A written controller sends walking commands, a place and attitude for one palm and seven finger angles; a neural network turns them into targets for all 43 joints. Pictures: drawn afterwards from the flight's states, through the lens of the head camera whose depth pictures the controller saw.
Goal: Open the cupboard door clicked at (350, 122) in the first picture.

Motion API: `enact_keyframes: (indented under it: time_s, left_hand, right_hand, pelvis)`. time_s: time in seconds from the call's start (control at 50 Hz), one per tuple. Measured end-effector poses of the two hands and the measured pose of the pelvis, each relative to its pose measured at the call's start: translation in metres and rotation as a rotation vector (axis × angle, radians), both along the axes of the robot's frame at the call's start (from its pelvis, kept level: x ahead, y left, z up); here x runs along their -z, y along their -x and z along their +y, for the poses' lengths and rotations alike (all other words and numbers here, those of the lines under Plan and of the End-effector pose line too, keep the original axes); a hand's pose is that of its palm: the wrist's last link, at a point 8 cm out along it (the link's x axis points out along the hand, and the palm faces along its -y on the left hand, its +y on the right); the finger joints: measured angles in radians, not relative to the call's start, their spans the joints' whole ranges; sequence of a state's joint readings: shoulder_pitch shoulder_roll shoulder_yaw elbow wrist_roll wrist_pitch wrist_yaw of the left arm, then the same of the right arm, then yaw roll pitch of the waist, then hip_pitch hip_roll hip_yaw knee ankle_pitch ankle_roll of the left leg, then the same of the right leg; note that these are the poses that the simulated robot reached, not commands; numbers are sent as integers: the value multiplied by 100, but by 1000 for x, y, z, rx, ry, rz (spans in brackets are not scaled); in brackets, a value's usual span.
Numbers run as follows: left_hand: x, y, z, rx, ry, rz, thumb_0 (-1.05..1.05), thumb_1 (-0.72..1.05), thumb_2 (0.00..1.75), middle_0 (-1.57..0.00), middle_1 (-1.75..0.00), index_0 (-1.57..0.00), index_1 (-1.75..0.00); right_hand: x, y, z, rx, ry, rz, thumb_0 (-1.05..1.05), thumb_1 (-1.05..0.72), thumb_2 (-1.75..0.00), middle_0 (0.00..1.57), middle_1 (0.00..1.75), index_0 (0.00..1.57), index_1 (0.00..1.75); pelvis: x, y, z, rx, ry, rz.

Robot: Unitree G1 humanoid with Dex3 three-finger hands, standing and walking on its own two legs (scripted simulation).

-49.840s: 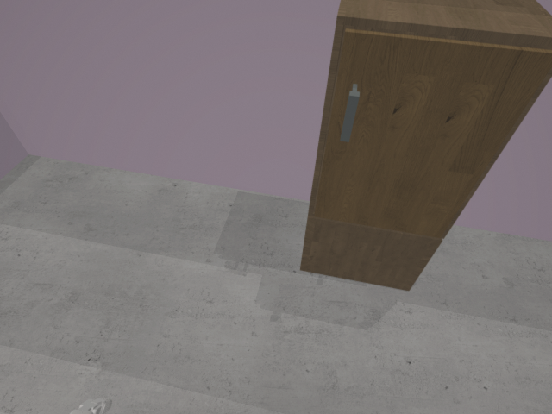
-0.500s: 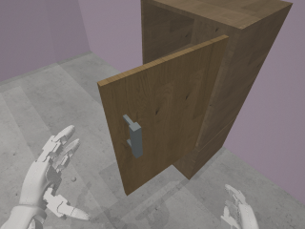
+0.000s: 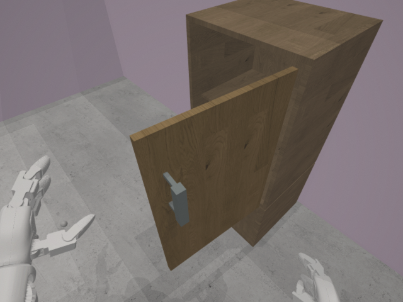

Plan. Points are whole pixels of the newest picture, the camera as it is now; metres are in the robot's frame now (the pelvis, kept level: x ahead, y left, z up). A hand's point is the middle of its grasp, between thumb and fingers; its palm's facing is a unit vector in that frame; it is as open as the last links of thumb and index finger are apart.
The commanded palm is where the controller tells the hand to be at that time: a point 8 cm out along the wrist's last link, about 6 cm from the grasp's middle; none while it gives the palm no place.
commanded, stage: draw the hand back to the body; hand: left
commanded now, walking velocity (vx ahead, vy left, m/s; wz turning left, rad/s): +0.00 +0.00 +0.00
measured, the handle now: (175, 199) +0.31 +0.10 +0.04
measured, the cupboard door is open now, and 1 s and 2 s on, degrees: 84 84 84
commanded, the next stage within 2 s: step back with the hand held close in 0.60 s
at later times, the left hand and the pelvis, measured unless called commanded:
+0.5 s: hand (73, 207) +0.21 +0.24 +0.14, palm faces +0.44 -0.81 -0.38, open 7.5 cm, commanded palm +0.16 +0.28 +0.17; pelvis +0.02 -0.02 +0.01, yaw +0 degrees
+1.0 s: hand (60, 218) +0.19 +0.24 +0.15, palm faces +0.32 -0.80 -0.50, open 7.4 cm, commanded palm +0.13 +0.29 +0.18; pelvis -0.02 -0.01 +0.00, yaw -1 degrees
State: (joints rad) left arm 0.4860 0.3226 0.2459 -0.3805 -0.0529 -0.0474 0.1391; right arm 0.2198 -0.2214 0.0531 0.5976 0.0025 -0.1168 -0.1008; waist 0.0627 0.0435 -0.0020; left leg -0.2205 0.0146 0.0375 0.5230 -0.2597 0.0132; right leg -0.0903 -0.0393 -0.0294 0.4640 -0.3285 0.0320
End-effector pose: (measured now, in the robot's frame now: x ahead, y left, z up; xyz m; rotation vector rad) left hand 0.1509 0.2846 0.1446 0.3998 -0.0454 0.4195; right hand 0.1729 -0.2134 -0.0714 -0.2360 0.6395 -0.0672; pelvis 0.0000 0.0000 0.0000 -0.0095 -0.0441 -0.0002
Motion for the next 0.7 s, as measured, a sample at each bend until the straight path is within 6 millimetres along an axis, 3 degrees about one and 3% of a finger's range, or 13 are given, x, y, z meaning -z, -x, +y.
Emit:
enact_keyframes:
  time_s: [0.28, 0.36, 0.5, 0.7]
  left_hand:
    - [-32, -15, 2, -41, -72, -70, 0, 70, 81, -20, -30, -20, -30]
    - [-29, -18, 0, -54, -58, -55, 1, 79, 85, -20, -30, -21, -30]
    - [-14, -20, -12, -40, -19, -4, 1, 87, 89, -20, -30, -21, -30]
    - [-30, -17, -15, -36, -61, -51, 1, 89, 90, -21, -30, -21, -30]
  right_hand:
    - [-2, -23, -18, 10, -8, 12, 2, -90, -90, 21, 30, 20, 30]
    - [0, -26, -22, 14, -15, 26, 2, -90, -90, 20, 30, 20, 30]
    - [2, -24, -32, 23, -5, 49, 2, -90, -90, 20, 30, 20, 30]
    - [3, -23, -36, 35, -14, 38, 2, -90, -90, 20, 30, 20, 30]
  pelvis:
    - [-4, -17, -13, 8, -10, -7]
    - [-5, -18, -17, 8, -12, -5]
    - [-6, -20, -24, 7, -13, -3]
    - [-6, -18, -28, 7, -13, -13]
